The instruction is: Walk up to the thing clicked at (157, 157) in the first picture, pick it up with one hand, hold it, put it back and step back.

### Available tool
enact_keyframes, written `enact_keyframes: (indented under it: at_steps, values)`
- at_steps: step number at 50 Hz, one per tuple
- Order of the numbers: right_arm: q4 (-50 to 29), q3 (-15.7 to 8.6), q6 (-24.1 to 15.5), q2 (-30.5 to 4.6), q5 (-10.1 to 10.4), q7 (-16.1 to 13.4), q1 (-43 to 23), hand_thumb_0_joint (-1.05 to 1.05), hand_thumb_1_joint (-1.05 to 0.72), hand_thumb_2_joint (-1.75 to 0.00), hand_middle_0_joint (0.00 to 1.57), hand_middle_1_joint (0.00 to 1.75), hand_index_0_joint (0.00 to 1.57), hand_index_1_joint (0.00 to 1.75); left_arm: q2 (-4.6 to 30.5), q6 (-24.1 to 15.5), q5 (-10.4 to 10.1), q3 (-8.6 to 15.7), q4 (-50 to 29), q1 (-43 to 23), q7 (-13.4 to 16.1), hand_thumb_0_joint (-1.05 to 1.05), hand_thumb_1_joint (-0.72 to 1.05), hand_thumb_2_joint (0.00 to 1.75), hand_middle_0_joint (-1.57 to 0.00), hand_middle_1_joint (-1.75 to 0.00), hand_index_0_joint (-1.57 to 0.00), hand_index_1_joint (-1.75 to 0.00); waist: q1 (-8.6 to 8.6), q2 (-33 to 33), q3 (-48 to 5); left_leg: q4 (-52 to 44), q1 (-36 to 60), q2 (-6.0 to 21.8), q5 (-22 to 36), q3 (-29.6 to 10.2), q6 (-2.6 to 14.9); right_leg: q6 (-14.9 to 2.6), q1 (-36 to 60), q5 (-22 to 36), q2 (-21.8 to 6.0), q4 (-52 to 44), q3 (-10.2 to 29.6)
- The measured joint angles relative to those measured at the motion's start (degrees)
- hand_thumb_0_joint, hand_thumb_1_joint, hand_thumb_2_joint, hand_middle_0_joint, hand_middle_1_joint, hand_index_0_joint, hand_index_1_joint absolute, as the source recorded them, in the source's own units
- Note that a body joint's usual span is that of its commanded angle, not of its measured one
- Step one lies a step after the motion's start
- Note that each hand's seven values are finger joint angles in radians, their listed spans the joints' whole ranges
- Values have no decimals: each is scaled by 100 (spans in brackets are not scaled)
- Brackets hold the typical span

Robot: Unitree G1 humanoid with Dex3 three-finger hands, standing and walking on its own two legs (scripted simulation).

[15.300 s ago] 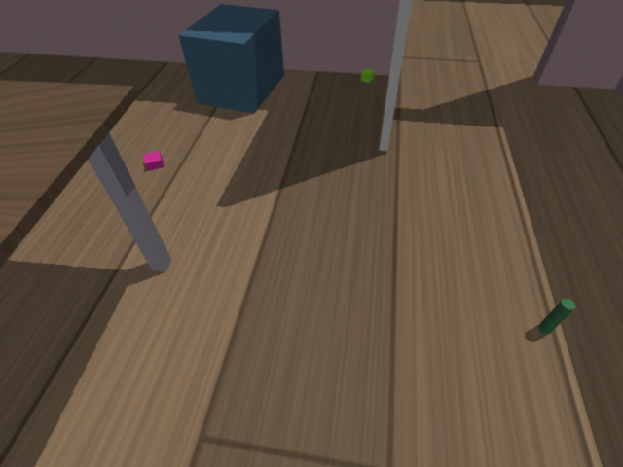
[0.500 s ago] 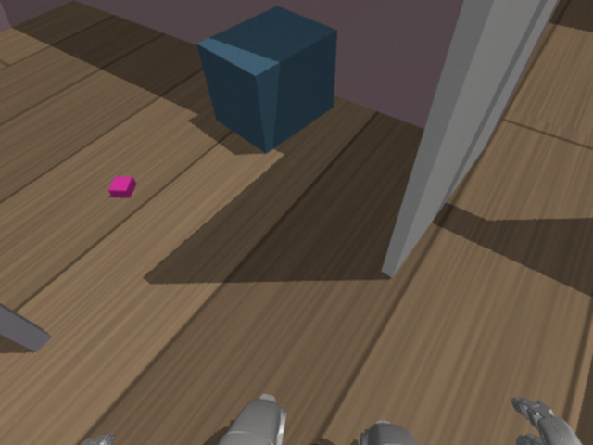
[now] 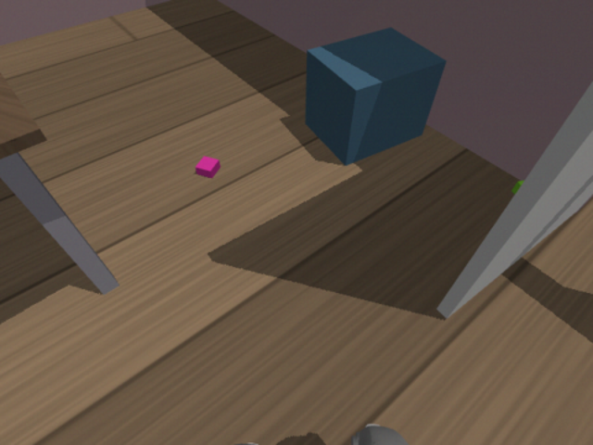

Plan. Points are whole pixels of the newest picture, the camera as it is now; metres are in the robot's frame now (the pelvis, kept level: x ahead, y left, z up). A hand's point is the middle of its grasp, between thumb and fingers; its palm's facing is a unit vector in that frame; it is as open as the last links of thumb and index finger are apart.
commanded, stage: walk up
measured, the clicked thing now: (208, 167) +1.38 +0.44 -0.72
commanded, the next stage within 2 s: stand in 0.92 s
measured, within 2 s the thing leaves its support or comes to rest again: neither
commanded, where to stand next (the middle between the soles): +0.08 +0.00 m, yaw +7 degrees
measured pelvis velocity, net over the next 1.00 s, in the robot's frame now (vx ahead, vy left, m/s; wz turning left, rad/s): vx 0.01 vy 0.00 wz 0.16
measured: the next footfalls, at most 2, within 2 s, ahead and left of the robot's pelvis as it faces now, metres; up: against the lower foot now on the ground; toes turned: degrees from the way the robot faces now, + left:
right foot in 0.06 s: +0.09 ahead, -0.13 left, +0.00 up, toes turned +5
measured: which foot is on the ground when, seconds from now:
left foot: down 0.00-1.00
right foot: up 0.00-0.04, down 0.06-1.00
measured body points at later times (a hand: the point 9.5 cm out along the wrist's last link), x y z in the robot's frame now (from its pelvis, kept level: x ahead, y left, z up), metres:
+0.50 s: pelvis +0.01 +0.02 +0.00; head +0.03 +0.03 +0.45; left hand +0.03 +0.35 -0.12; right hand +0.15 -0.28 -0.11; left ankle +0.02 +0.13 -0.71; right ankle +0.05 -0.13 -0.71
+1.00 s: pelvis +0.01 +0.00 +0.03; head +0.02 +0.01 +0.48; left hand +0.05 +0.32 -0.10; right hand +0.17 -0.28 -0.09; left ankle +0.02 +0.13 -0.71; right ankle +0.05 -0.13 -0.71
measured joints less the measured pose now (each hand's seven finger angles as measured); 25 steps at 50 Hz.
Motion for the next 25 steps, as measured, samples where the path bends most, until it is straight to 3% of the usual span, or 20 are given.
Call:
enact_keyframes:
  at_steps: [2, 4, 5, 7, 10, 14, 16, 17, 19, 21, 23, 25]
  values:
    - [20, 20, 16, -6, 5, -23, -14, 0, -90, -90, 21, 30, 20, 30, -103, -38, 8, -26, 21, 3, -26, 1, 90, 90, -21, -30, -21, -30, -13, 68, 11, 110, -49, -1, -52, -108, -40, -35, 209, 216, 144, -577, -31]
    - [54, 32, 50, -32, 47, -51, -67, 0, -90, -90, 21, 30, 20, 30, -235, -86, 44, -47, 67, -35, -18, 0, 90, 90, -21, -30, -21, -30, 21, 228, 64, 356, -132, 60, -174, -240, -81, -32, 412, 893, 298, -1032, -110]
    - [95, 26, 80, -27, 72, -77, -109, 0, -90, -90, 21, 30, 20, 30, -308, -103, 79, -73, 80, -56, -18, 0, 90, 90, -21, -30, -21, -30, 40, 316, 77, 523, -204, 50, -206, -356, -2, 4, 428, 933, 325, -1022, -183]
    - [185, 30, 121, 47, 75, -130, -199, 0, -90, -90, 21, 30, 20, 30, -382, -103, 124, -125, 94, -103, -56, 0, 90, 90, -21, -30, -21, -30, 115, 274, 98, 1111, -402, -88, -768, -317, 86, -4, 440, 872, 215, -987, -206]
    - [249, 28, 54, 53, 79, -101, -269, 1, -90, -90, 21, 30, 20, 30, -508, -92, 150, -169, 111, -201, -76, 0, 90, 90, -21, -30, -21, -30, 174, 260, 158, 1446, -517, -29, -909, -11, 119, 29, 594, 944, 24, -1206, -276]
    - [308, 6, -87, 49, 71, -27, -310, 0, -90, -90, 21, 30, 20, 30, -461, -65, 146, -191, 123, -243, -115, 0, 90, 90, -21, -30, -21, -30, 213, 172, 125, 347, -154, 114, -443, 313, 93, 131, 585, 954, -189, -1240, -308]
    - [378, -9, -162, 63, 41, -48, -334, 0, -90, -90, 21, 30, 20, 30, -382, -7, 90, -178, 166, -273, -112, 0, 90, 90, -21, -30, -21, -30, 194, 83, 118, -239, 90, 43, 158, 371, 66, 199, 498, 821, -320, -998, -282]
    - [423, -3, -185, 102, 6, -75, -357, 0, -90, -90, 21, 30, 20, 30, -353, 43, 49, -161, 222, -313, -97, 0, 90, 90, -21, -30, -21, -30, 206, 9, 133, -197, 96, -17, 180, 409, 64, 175, 462, 741, -345, -879, -175]
    - [488, 52, -205, 152, -7, -88, -365, 0, -90, -90, 21, 30, 20, 30, -326, 141, -16, -148, 353, -370, -65, 0, 90, 90, -21, -30, -21, -30, 157, 24, 72, -62, 40, -12, 80, 340, 103, 85, 438, 105, -133, -685, 61]
    - [559, 122, -219, 230, -1, -110, -403, 0, -90, -90, 21, 30, 20, 30, -261, 183, -61, -131, 453, -421, -42, 0, 90, 90, -21, -30, -21, -30, 126, -8, 35, -64, 46, -2, 64, 287, 107, 22, 469, -123, 28, -616, 209]
    - [621, 183, -230, 281, 23, -124, -470, 0, -90, -90, 21, 30, 20, 30, -225, 155, -92, -116, 551, -472, -20, 0, 90, 90, -21, -30, -21, -30, 120, -15, 19, -60, 45, 24, 62, 249, 86, -18, 622, 109, 115, -936, 209]
    - [707, 217, -203, 283, 61, -128, -587, 0, -90, -90, 21, 30, 20, 30, -264, 94, -80, -118, 673, -537, -6, 0, 90, 90, -21, -30, -21, -30, 121, 101, 56, -16, 70, 116, 40, 174, 49, 141, 815, 916, 218, -1343, 144]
